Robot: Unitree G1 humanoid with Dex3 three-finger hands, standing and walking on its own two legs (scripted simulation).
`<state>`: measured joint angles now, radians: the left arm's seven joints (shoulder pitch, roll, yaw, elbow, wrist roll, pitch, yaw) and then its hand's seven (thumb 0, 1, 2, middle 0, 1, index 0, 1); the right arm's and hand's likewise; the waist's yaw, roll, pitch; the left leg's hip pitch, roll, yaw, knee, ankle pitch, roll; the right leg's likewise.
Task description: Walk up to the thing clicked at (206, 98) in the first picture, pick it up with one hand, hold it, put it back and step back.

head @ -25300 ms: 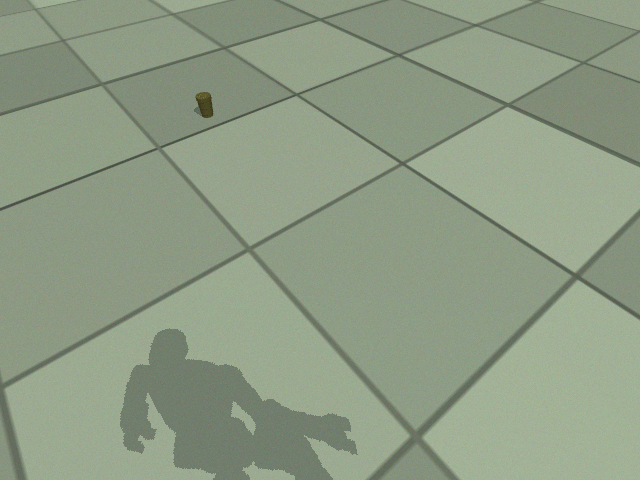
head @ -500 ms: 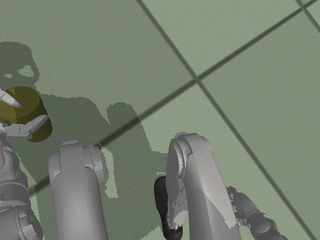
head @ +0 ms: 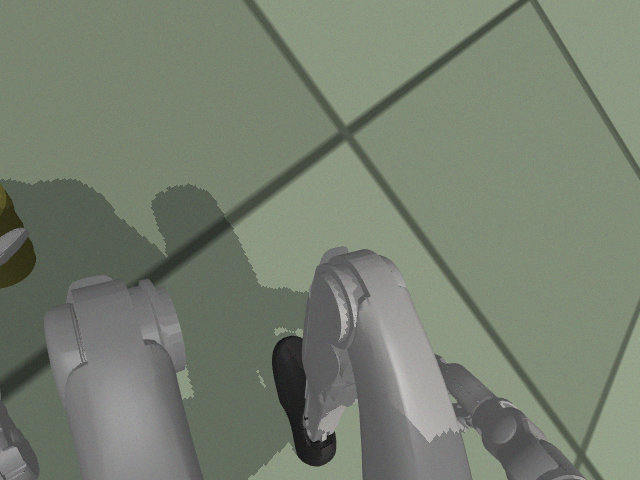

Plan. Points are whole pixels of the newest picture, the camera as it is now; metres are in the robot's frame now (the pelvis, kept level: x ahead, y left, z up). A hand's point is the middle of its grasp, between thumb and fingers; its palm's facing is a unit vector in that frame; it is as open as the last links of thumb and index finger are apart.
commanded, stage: lower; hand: left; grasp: from the side
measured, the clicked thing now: out of the picture +0.39 +0.30 -0.20
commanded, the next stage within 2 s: loosen in 0.42 s
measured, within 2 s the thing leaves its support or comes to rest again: neither
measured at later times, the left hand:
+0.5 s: hand out of the picture +0.39 +0.31 -0.17, palm faces +0.45 -0.90 -0.01, open 7.3 cm
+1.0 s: hand out of the picture +0.41 +0.32 -0.17, palm faces +0.45 -0.89 +0.02, open 13.1 cm
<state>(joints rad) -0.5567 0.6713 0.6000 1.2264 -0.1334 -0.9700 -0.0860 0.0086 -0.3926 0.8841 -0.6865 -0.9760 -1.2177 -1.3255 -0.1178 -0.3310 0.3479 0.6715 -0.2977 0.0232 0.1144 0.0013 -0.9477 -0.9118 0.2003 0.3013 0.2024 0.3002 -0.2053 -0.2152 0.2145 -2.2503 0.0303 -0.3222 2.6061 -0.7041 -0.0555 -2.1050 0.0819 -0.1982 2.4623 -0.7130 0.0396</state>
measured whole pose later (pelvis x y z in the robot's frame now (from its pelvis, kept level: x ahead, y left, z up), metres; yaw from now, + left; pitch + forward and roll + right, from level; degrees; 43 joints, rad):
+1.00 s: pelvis -0.02 +0.01 -0.01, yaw -4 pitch +11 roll -17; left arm -0.62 0.83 0.57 1.41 -0.11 -1.10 0.00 0.00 -0.44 0.37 -0.57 -0.52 -0.65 -0.54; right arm -0.16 -0.36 0.49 0.57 -0.36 0.01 0.14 0.00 -0.92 -0.90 0.20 0.30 0.21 0.30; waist -0.22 -0.29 0.28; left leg -2.22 0.04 -0.40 2.67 -0.69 -0.02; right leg -2.04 0.13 -0.25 2.45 -0.66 0.06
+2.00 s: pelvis -0.01 +0.00 +0.07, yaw +4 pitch +29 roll -9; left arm -0.36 0.73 0.55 0.83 0.02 -0.31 -0.07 -0.01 -0.50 0.08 -0.06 -0.06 -0.06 -0.06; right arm 0.04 -0.28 0.10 0.60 -0.04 0.13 0.05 0.00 -0.91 -0.90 0.20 0.30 0.20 0.30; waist -0.07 -0.05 -0.07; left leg -2.20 0.05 -0.17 2.32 -0.65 -0.01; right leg -2.08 0.04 -0.11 2.25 -0.69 0.03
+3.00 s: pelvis +0.09 +0.02 +0.42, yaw +14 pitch +10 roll -3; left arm 0.48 0.21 -0.02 -0.06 -0.03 0.31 0.19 -0.01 -0.54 0.06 -0.05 -0.06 -0.06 -0.06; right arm 0.30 -0.20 0.03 0.47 0.03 -0.06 -0.20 0.01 -0.90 -0.90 0.20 0.30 0.20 0.30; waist -0.04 0.05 -0.17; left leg -0.72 0.05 -0.03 1.03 -0.49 -0.01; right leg -0.63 0.00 -0.04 0.96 -0.50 0.02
